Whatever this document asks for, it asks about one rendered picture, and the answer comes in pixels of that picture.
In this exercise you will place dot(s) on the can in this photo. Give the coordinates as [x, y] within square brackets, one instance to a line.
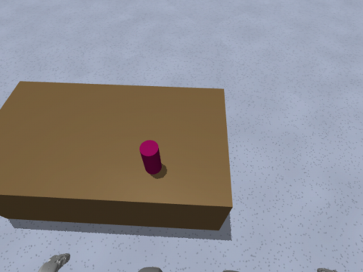
[150, 155]

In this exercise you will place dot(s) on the left robot hand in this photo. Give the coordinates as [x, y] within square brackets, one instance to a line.
[55, 263]

